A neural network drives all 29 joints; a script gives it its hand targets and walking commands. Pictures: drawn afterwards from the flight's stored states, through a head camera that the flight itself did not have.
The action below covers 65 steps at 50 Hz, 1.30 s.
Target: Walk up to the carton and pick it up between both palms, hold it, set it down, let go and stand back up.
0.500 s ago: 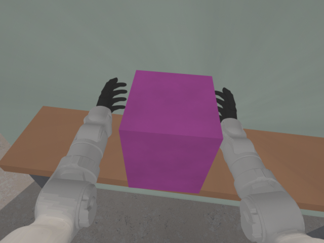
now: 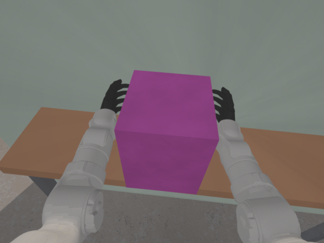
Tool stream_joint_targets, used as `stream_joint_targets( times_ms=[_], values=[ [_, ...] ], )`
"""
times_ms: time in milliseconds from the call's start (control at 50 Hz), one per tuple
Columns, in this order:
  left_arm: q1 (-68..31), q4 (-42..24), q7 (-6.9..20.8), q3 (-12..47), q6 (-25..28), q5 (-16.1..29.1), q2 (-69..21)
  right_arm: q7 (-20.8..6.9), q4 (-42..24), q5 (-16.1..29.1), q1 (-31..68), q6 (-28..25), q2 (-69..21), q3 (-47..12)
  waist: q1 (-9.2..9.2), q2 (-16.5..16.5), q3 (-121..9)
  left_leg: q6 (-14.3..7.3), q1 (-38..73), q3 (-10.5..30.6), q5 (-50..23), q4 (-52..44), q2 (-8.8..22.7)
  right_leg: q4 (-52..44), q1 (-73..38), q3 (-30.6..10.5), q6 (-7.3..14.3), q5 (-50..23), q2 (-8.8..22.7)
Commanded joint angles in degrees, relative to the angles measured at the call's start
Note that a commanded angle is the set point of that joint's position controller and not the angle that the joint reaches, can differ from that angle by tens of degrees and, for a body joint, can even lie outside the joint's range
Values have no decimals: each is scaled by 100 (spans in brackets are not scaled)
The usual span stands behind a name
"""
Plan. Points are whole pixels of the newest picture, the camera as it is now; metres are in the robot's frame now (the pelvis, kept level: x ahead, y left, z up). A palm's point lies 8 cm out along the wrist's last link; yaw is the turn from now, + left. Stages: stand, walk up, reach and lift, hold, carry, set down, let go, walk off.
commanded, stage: reach and lift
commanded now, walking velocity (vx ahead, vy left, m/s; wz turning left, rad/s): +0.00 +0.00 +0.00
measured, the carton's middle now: (166, 134) +0.40 -0.01 +0.06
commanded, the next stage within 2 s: none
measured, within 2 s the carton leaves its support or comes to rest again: leaves its support in 1.50 s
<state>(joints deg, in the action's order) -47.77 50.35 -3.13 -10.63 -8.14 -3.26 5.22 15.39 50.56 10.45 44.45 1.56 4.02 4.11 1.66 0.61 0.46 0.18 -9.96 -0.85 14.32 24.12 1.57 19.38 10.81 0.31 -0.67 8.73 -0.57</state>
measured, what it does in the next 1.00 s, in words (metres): stands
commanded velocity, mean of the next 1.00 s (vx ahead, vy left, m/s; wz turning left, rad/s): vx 0.00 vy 0.00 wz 0.00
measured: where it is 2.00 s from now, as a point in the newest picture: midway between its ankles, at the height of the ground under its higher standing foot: outside the picture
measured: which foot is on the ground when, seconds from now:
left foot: down 0.00-1.00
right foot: down 0.00-1.00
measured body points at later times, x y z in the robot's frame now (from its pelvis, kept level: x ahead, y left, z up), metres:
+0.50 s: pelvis +0.01 +0.01 +0.00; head +0.02 +0.03 +0.45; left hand +0.44 +0.15 +0.12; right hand +0.42 -0.15 +0.12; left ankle -0.02 +0.11 -0.75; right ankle +0.02 -0.13 -0.75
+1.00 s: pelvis +0.03 +0.01 +0.00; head +0.04 +0.04 +0.45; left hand +0.44 +0.15 +0.12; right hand +0.42 -0.15 +0.11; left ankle -0.02 +0.11 -0.75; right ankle +0.02 -0.13 -0.75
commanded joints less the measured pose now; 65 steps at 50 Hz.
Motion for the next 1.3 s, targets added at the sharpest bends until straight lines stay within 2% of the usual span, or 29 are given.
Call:
stream_joint_targets(
  times_ms=[0,40,60,80,140,200,240,280,300,320,360,400,460,540,560,640,720,760,800,820,860,920,1000,1040,1060,1100,1160,1200,1280],
  values=[
    [-2489,-991,-67,88,332,27,325,-135,-580,-222,2370,-164,-209,-80,-144,-77,-2538,329,58,-264,-1584,-293,-304,29,-1141,289,-38,-1285,-223],
    [-2546,-1007,-104,124,389,23,178,-189,-468,-260,2396,-132,-347,-51,-177,-143,-2542,290,45,-264,-1532,-283,-306,15,-975,276,-40,-1113,-201],
    [-2462,-921,-111,81,397,-112,238,-202,-288,-325,2218,-120,-378,53,-115,-281,-2534,306,142,-296,-1552,-322,-327,-40,-966,256,-9,-1134,-187],
    [-2539,-963,-101,113,443,-114,102,-232,-373,-347,2335,-165,-448,79,-170,-390,-2654,339,176,-290,-1614,-285,-293,-27,-982,291,28,-1117,-199],
    [-2556,-748,-18,-1,472,-294,-122,-320,-281,-575,2387,-237,-581,231,-136,-469,-2720,373,298,-306,-1582,-277,-326,-68,-1009,306,35,-1093,-172],
    [-2535,-532,120,-161,524,-580,-589,-465,-269,-944,2536,-383,-990,486,-160,-365,-2594,391,281,-302,-1706,-342,-326,-101,-1113,347,-4,-1220,-166],
    [-2661,-344,432,-286,600,-959,-1663,-787,-220,-1443,2744,-481,-2138,576,-154,-274,-2330,394,290,-354,-1582,-427,-359,-218,-1248,393,-11,-1169,-131],
    [-2702,-116,933,-210,684,-1478,-3245,-1271,-222,-2228,2900,-581,-3664,572,-77,-296,-2251,354,317,-373,-1668,-609,-419,-310,-1543,418,-44,-1535,-94],
    [-2460,11,1107,-254,681,-1682,-3562,-1431,-200,-2550,2697,-650,-3771,713,-12,-330,-2174,382,436,-321,-1933,-673,-418,-377,-1682,431,-47,-1810,-84],
    [-2204,-55,1208,-392,677,-1888,-3570,-1528,-316,-2816,2510,-719,-3731,837,-31,-326,-2160,413,633,-326,-2124,-665,-394,-388,-1789,479,-58,-1903,-107],
    [-1915,-214,1299,-512,569,-2087,-3554,-1655,-439,-3010,2290,-808,-3630,942,-7,-320,-1847,461,935,-380,-2428,-599,-370,-424,-1911,566,-29,-1959,-197],
    [-1871,-529,1274,-460,443,-2096,-3523,-1686,-550,-2926,2225,-894,-3598,845,-22,-363,-1597,469,933,-472,-2678,-491,-355,-367,-1975,626,-31,-2079,-225],
    [-1753,-824,1270,-269,290,-1968,-3535,-1713,-586,-2876,2134,-1013,-3577,707,14,-153,-1535,412,821,-472,-2500,-531,-357,-302,-2200,660,-63,-2182,-250],
    [-1644,-1082,1227,14,221,-1790,-3523,-1773,-595,-2826,1903,-1106,-3540,474,5,-106,-1480,388,681,-477,-2514,-597,-327,-296,-2298,707,-80,-2265,-260],
    [-1588,-1104,1213,47,205,-1771,-3492,-1781,-539,-2740,1830,-1132,-3578,426,44,-146,-1345,404,759,-511,-2529,-621,-324,-284,-2250,723,-143,-2251,-247],
    [-1325,-1222,1171,151,67,-1759,-3430,-1742,-539,-2645,1690,-1149,-3520,245,-27,-38,-1307,339,813,-527,-2463,-640,-340,-303,-2288,707,-155,-2296,-210],
    [-1066,-1248,1234,116,-191,-1793,-3454,-1659,-559,-2519,1545,-1076,-3486,176,-37,-91,-979,276,667,-568,-2402,-672,-329,-325,-2460,639,-194,-2408,-127],
    [-860,-1360,1280,158,-303,-1790,-3401,-1631,-654,-2406,1418,-1031,-3420,69,-30,-12,-911,262,618,-525,-2296,-708,-341,-284,-2604,638,-183,-2439,-138],
    [-862,-1472,1299,337,-371,-1716,-3419,-1599,-674,-2313,1439,-986,-3387,-21,68,-54,-897,285,567,-513,-2450,-672,-334,-273,-2544,633,-181,-2584,-155],
    [-835,-1497,1285,335,-388,-1706,-3452,-1603,-677,-2284,1341,-988,-3379,-54,-11,-62,-1050,293,596,-522,-2477,-693,-323,-303,-2584,620,-169,-2485,-124],
    [-735,-1557,1272,423,-400,-1685,-3472,-1596,-885,-2222,1373,-1007,-3368,-182,-42,-94,-1280,275,602,-483,-2524,-663,-326,-259,-2529,604,-141,-2546,-131],
    [-781,-1737,1224,573,-449,-1687,-3601,-1585,-874,-2223,1335,-1037,-3407,-172,7,-198,-1275,354,810,-485,-2781,-552,-293,-272,-2317,642,-114,-2404,-170],
    [-504,-2036,1204,794,-580,-1623,-3597,-1552,-1006,-1936,1225,-1022,-3322,-439,15,-246,-1394,401,924,-414,-3208,-411,-303,-218,-2419,659,-110,-2825,-207],
    [-387,-2193,1172,933,-647,-1578,-3664,-1533,-1279,-1844,1288,-1031,-3240,-622,-35,-240,-1489,427,888,-389,-3442,-366,-291,-232,-2493,613,-91,-2962,-229],
    [-280,-2239,1153,985,-700,-1539,-3732,-1531,-1392,-1759,1277,-1040,-3260,-722,-135,-276,-1555,416,926,-391,-3595,-346,-263,-235,-2492,617,-106,-3027,-180],
    [-190,-2430,1138,1125,-857,-1507,-3720,-1497,-1474,-1626,1302,-994,-3176,-844,-76,-314,-1455,439,951,-376,-3697,-293,-261,-228,-2377,591,-64,-3053,-188],
    [-101,-2738,1142,1274,-1058,-1363,-3691,-1465,-1803,-1425,1342,-879,-3064,-1166,-139,-123,-1522,393,928,-291,-3637,-304,-215,-226,-2416,549,-80,-3054,-194],
    [-214,-2999,1149,1488,-1186,-1248,-3680,-1445,-1893,-1285,1382,-776,-3124,-1341,-116,-132,-1626,378,905,-282,-3513,-330,-256,-227,-2423,545,-111,-3077,-157],
    [-427,-3613,1099,2035,-1326,-947,-3904,-1373,-2672,-1026,1739,-695,-3133,-1737,-70,-226,-2212,460,1139,-155,-3862,-228,-216,-230,-2406,527,-70,-3109,-205]
  ],
)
